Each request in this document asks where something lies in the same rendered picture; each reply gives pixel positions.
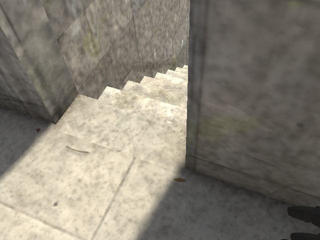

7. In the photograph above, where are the stairs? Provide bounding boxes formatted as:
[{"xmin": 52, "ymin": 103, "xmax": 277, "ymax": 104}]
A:
[{"xmin": 98, "ymin": 65, "xmax": 188, "ymax": 126}]

